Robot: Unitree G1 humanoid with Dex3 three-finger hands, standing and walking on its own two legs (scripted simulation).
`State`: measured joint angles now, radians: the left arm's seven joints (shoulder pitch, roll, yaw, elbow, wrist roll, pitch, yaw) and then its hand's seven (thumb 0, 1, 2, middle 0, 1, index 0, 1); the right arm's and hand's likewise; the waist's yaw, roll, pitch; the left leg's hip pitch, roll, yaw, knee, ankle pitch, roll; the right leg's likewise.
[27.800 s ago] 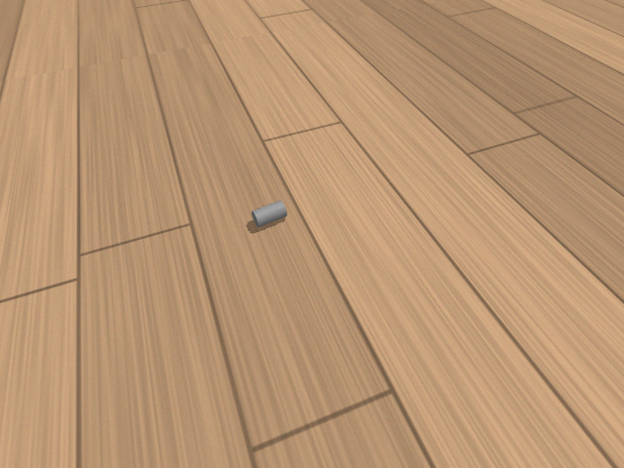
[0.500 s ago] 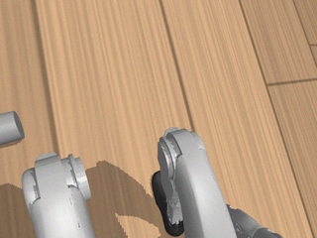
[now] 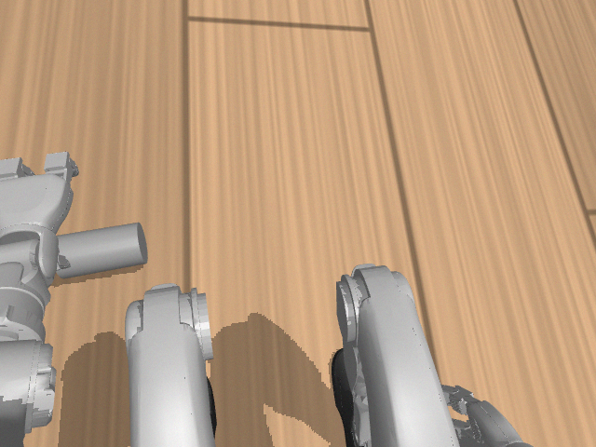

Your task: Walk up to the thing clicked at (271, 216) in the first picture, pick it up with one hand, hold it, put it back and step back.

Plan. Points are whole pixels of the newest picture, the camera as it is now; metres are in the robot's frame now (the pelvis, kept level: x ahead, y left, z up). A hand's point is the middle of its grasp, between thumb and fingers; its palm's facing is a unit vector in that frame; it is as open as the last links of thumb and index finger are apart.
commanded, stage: withdraw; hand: left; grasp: from above
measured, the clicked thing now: (102, 249) +0.41 +0.31 -0.29
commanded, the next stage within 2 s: home in 0.52 s
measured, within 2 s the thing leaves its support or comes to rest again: neither
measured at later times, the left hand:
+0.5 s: hand (61, 251) +0.37 +0.31 -0.14, palm faces -0.49 -0.07 -0.87, open 13.8 cm
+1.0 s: hand (14, 236) +0.36 +0.31 -0.03, palm faces -0.37 -0.29 -0.88, open 11.7 cm
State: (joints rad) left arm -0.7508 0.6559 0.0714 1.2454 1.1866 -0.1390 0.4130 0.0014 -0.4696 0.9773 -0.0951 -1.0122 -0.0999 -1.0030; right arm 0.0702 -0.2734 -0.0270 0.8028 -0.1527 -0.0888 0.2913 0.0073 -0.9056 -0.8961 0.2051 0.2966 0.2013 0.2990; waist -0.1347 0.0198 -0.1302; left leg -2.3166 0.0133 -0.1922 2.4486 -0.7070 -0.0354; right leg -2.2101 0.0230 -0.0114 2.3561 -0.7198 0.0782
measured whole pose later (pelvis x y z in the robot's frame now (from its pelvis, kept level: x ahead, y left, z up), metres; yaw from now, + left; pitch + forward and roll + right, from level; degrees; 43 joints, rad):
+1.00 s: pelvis -0.01 +0.00 +0.09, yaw +3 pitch +34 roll -7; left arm -0.51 0.58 0.05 0.82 0.87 -0.06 0.13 0.00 0.12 0.78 -0.20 -0.45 -0.19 -0.46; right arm 0.16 -0.24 -0.04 0.71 -0.04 0.00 0.13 0.01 -0.90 -0.90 0.21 0.30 0.20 0.30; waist -0.09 0.06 -0.19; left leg -2.08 0.03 -0.13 2.15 -0.67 -0.02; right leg -1.99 -0.01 0.00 2.08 -0.68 0.08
